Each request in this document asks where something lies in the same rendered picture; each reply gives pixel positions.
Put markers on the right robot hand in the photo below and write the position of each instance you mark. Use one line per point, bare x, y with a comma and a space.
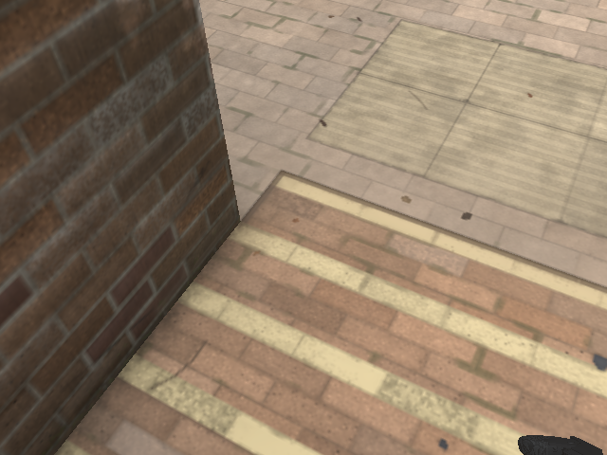
551, 445

